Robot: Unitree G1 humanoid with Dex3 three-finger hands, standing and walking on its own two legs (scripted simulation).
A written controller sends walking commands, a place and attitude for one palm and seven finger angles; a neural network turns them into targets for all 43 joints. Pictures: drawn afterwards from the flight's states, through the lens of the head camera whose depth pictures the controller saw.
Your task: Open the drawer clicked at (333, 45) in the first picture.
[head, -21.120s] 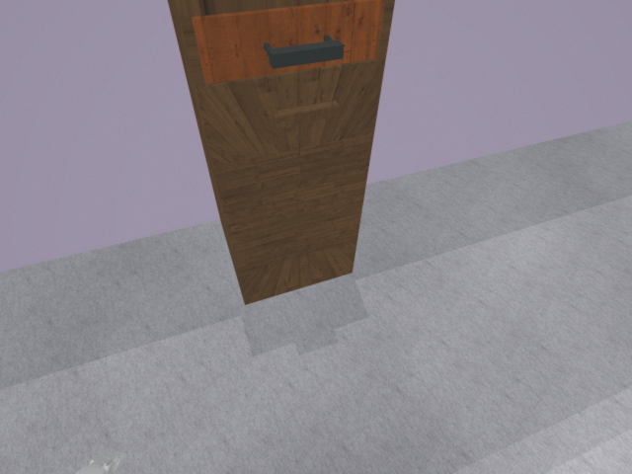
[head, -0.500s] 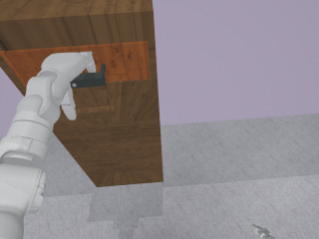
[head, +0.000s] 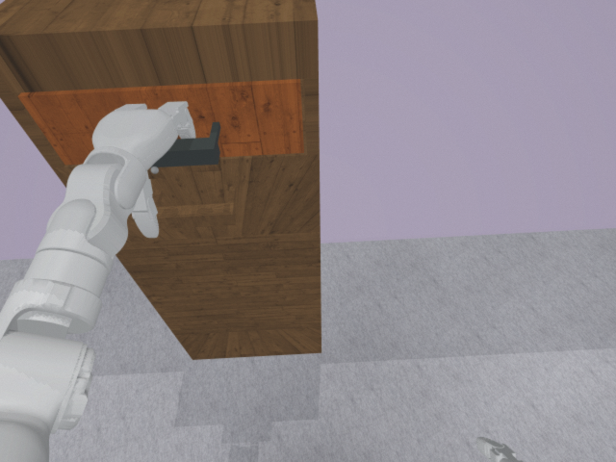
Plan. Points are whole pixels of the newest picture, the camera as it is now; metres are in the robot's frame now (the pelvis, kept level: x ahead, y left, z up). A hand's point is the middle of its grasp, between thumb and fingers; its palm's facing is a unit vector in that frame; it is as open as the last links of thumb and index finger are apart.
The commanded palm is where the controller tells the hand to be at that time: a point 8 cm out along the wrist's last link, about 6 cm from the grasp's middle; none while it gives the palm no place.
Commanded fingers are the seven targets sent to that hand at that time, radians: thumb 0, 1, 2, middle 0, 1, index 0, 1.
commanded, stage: lower the fingers behind the handle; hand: left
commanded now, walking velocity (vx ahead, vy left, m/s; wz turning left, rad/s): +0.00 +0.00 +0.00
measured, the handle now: (168, 142) +0.51 +0.22 +0.15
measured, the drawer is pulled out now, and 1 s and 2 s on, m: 0.00 0.00 0.00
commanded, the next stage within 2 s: close the thumb around the handle in 0.92 s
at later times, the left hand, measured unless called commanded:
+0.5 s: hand (178, 173) +0.47 +0.20 +0.13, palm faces -0.01 -0.02 -1.00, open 13.8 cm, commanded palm +0.44 +0.21 +0.18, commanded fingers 0.00 -0.50 0.30 -0.30 -1.20 -0.30 -1.20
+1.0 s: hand (168, 182) +0.45 +0.20 +0.13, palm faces -0.01 -0.01 -1.00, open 13.9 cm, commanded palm +0.43 +0.22 +0.18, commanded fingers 0.00 -0.50 0.30 -0.30 -1.20 -0.30 -1.20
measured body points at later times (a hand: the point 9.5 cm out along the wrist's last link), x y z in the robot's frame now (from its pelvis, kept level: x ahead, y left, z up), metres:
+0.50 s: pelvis +0.00 -0.01 +0.00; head +0.04 -0.03 +0.44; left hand +0.46 +0.20 +0.18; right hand +0.08 -0.27 -0.14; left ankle -0.02 +0.11 -0.73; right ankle -0.02 -0.13 -0.73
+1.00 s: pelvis +0.00 -0.02 +0.00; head +0.03 -0.04 +0.45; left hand +0.44 +0.20 +0.19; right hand +0.12 -0.28 -0.13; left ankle -0.02 +0.11 -0.73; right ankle -0.02 -0.13 -0.73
